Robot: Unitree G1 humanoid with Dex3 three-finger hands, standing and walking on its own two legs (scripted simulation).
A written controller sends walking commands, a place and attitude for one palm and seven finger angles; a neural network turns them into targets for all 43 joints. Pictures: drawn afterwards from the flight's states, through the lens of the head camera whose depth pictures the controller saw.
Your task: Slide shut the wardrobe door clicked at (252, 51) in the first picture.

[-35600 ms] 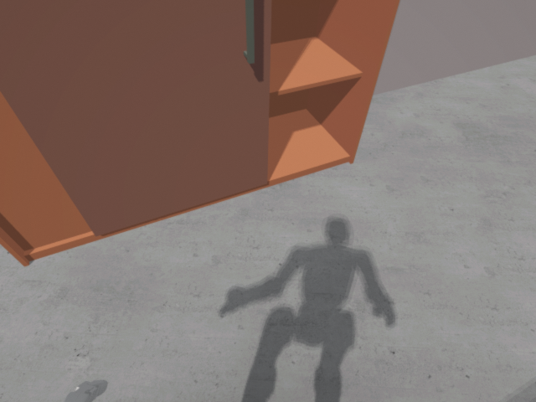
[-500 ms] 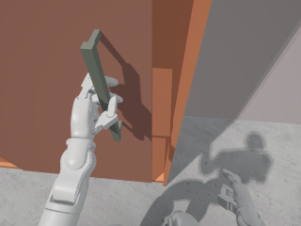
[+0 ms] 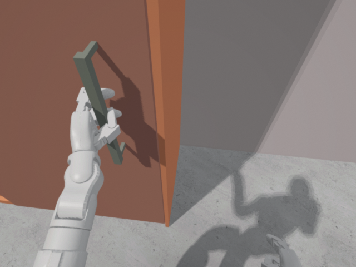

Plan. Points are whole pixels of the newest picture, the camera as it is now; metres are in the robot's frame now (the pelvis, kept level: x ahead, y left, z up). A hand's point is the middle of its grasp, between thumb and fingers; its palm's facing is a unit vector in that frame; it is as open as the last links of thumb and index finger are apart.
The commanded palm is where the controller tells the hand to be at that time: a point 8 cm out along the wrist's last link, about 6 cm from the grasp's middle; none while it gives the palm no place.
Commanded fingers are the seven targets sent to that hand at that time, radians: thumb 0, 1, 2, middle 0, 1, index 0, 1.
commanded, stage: step sideways, sliding the door along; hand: left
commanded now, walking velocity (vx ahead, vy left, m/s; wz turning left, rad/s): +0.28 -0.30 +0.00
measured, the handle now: (108, 115) +0.39 +0.21 +0.12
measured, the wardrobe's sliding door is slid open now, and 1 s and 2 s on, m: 0.00 0.00 0.00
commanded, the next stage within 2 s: stop walking and hold the door there in 0.04 s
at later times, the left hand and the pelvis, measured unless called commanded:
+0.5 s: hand (113, 126) +0.35 +0.18 +0.14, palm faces +0.46 -0.84 -0.29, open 6.1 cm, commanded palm +0.30 +0.22 +0.14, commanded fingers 0.00 0.90 0.90 -0.45 -1.40 -0.45 -1.40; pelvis +0.04 -0.09 +0.01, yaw -2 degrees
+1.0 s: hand (114, 126) +0.35 +0.18 +0.14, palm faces +0.46 -0.85 -0.25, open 6.1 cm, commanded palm +0.30 +0.21 +0.14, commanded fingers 0.00 0.90 0.90 -0.45 -1.40 -0.45 -1.40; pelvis +0.03 -0.09 +0.01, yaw -4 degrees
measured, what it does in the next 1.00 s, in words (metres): steps on the spot: right foot, then left foot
